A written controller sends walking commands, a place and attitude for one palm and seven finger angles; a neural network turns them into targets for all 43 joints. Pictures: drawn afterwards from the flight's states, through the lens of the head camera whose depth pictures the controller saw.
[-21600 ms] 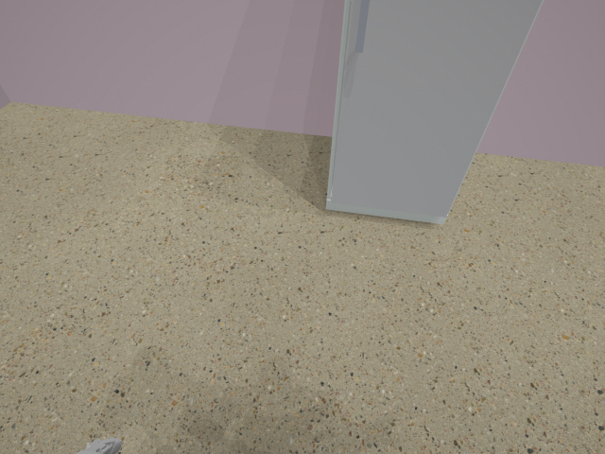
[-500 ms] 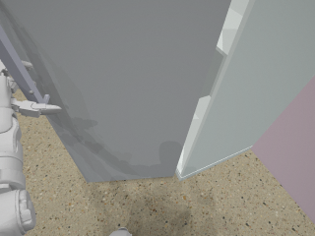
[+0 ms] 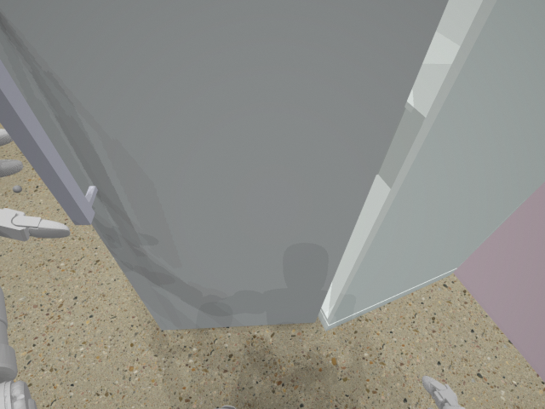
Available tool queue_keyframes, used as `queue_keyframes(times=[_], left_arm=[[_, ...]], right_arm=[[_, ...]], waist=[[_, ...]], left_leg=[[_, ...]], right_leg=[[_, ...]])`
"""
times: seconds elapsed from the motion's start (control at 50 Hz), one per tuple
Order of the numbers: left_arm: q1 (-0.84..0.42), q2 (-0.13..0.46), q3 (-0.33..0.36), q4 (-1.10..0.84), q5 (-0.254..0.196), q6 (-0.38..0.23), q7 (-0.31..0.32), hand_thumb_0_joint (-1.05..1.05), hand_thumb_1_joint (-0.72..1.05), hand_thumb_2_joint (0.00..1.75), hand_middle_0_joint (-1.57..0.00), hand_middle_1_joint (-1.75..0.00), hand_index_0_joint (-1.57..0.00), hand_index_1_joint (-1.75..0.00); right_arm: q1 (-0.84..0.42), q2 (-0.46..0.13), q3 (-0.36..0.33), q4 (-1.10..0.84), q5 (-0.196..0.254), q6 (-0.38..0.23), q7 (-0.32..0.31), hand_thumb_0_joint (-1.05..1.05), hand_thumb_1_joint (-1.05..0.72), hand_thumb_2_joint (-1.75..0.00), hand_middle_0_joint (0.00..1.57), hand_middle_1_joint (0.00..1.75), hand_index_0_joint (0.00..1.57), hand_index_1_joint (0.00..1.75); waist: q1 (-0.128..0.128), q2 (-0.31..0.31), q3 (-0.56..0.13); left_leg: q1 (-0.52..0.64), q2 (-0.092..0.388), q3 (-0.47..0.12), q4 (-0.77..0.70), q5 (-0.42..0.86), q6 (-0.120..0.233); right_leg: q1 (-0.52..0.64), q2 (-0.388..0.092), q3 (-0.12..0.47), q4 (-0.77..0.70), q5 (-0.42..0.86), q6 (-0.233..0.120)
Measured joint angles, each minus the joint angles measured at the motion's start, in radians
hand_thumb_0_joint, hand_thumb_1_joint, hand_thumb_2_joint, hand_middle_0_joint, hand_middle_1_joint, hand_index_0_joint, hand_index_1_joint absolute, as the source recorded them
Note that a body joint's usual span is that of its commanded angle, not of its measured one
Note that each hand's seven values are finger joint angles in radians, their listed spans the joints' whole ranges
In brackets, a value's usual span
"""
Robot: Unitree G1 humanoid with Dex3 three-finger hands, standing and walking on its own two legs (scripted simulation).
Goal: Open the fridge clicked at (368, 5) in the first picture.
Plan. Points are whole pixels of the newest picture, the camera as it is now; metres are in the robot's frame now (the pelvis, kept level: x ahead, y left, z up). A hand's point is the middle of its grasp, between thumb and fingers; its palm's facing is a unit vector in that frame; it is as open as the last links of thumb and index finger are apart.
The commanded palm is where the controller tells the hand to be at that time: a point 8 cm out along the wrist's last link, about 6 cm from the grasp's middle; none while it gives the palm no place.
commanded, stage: slip the hand off the handle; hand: left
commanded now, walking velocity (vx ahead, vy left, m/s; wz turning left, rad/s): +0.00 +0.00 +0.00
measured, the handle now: (43, 134) +0.39 +0.33 +0.19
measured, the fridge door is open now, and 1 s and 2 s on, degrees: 70 70 70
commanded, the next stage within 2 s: draw the hand back to the body in 1.04 s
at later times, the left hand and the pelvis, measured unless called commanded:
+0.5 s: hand out of the picture +0.31 +0.40 +0.14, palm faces +0.47 -0.84 -0.28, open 14.7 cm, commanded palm +0.26 +0.43 +0.15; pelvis +0.01 +0.00 +0.00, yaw +1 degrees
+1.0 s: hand out of the picture +0.22 +0.39 +0.13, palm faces +0.51 -0.82 -0.27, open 14.7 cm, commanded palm +0.17 +0.41 +0.15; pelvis -0.01 +0.00 +0.00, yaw +2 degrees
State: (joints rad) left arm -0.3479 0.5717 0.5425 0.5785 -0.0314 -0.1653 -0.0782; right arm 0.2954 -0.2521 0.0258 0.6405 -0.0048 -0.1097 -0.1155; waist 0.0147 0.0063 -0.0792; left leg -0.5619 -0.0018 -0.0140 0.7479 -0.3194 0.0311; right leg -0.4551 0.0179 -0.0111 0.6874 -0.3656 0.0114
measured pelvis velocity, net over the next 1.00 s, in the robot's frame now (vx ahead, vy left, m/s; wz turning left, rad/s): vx -0.01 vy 0.00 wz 0.03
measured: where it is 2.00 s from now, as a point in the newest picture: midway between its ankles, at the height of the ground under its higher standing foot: outside the picture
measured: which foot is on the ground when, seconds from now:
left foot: down 0.00-1.00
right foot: down 0.00-1.00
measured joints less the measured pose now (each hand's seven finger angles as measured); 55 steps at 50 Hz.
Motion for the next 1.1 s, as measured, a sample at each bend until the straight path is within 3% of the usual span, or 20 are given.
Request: queue_keyframes(times=[0.2, 0.4, 0.52, 0.66, 1.1], left_arm=[[0.056, 0.009, 0.028, -0.076, -0.035, 0.009, -0.076, -0.01, -0.55, 0.20, -0.26, -1.16, -0.26, -1.16], [0.030, 0.082, 0.093, 0.024, -0.044, -0.006, -0.144, -0.01, -0.55, 0.20, -0.26, -1.15, -0.25, -1.15], [0.113, 0.063, 0.093, -0.044, -0.098, -0.033, -0.184, -0.01, -0.55, 0.20, -0.26, -1.15, -0.25, -1.15], [0.210, 0.030, 0.120, -0.119, -0.112, -0.016, -0.160, -0.01, -0.55, 0.20, -0.26, -1.15, -0.25, -1.15], [0.419, -0.041, 0.075, -0.350, -0.172, 0.015, -0.144, -0.01, -0.55, 0.20, -0.26, -1.15, -0.25, -1.15]], right_arm=[[-0.015, -0.012, -0.017, -0.001, 0.001, 0.011, -0.007, 0.01, -0.91, -0.89, 0.20, 0.30, 0.21, 0.30], [0.002, -0.003, -0.004, 0.002, 0.000, 0.022, -0.013, 0.01, -0.91, -0.89, 0.20, 0.30, 0.21, 0.30], [0.029, -0.008, -0.009, 0.002, 0.010, 0.027, -0.007, 0.01, -0.91, -0.89, 0.20, 0.30, 0.21, 0.30], [0.034, -0.006, -0.008, -0.006, 0.012, 0.017, -0.011, 0.01, -0.91, -0.89, 0.20, 0.30, 0.21, 0.30], [-0.050, 0.008, 0.019, -0.008, 0.012, -0.078, -0.041, 0.01, -0.90, -0.89, 0.20, 0.30, 0.21, 0.30]], waist=[[0.029, -0.006, -0.006], [0.020, -0.004, -0.006], [0.017, 0.007, -0.010], [0.016, 0.004, -0.013], [0.066, 0.005, -0.006]], left_leg=[[0.001, -0.011, -0.015, 0.011, -0.022, 0.003], [-0.034, -0.006, -0.024, 0.031, -0.023, 0.000], [-0.034, -0.002, -0.017, 0.031, -0.019, 0.002], [-0.027, -0.001, -0.013, 0.032, -0.012, 0.001], [0.038, -0.011, -0.040, 0.008, 0.009, -0.010]], right_leg=[[0.017, -0.009, -0.016, -0.009, -0.019, 0.005], [-0.013, -0.003, -0.024, 0.005, -0.019, 0.001], [-0.017, 0.000, -0.017, 0.008, -0.013, 0.002], [-0.017, 0.001, -0.013, 0.019, -0.011, 0.001], [0.053, -0.006, -0.040, 0.006, -0.005, -0.009]])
